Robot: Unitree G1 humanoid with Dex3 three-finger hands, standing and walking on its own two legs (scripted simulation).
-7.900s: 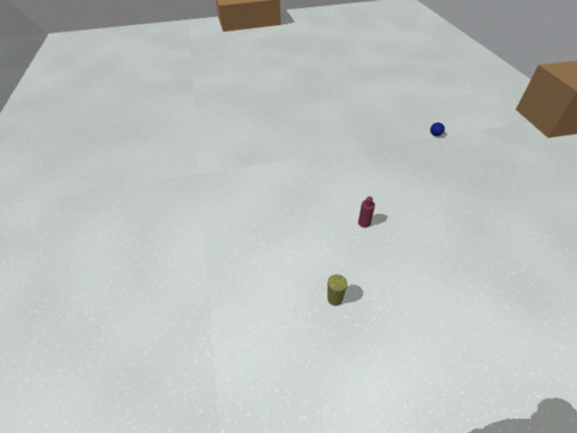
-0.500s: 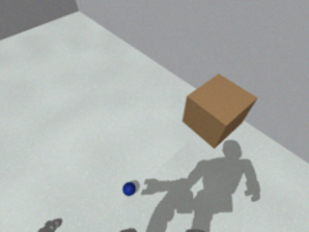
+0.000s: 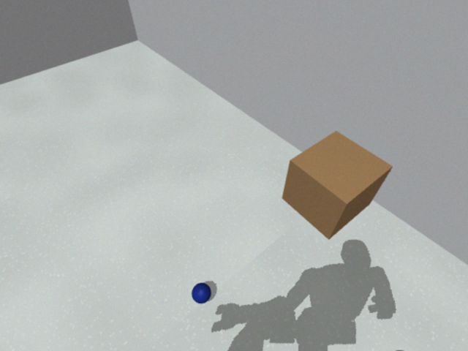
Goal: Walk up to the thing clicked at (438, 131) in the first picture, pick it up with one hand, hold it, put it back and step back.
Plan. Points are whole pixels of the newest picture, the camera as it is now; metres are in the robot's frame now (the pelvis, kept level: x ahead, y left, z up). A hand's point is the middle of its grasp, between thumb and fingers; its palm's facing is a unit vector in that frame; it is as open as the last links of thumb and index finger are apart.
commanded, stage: walk up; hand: left
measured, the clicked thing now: (201, 293) +0.47 +0.16 -0.72
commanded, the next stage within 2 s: stand in 0.34 s
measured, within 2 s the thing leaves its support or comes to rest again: neither
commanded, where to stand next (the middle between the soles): +0.10 -0.02 m, yaw -2 degrees
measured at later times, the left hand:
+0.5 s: hand out of the picture +0.10 +0.24 -0.13, palm faces +0.00 -0.94 -0.33, open 7.4 cm
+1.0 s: hand out of the picture +0.08 +0.25 -0.13, palm faces -0.03 -0.94 -0.34, open 7.4 cm
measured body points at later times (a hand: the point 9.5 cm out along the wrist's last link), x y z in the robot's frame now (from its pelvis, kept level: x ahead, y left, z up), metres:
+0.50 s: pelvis +0.01 -0.01 +0.02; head +0.01 -0.01 +0.47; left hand +0.10 +0.29 -0.11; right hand +0.10 -0.31 -0.11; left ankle +0.02 +0.14 -0.72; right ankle +0.02 -0.13 -0.72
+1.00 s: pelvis +0.01 -0.01 +0.02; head +0.01 -0.01 +0.47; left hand +0.08 +0.29 -0.11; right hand +0.08 -0.31 -0.11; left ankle +0.02 +0.14 -0.72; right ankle +0.02 -0.13 -0.72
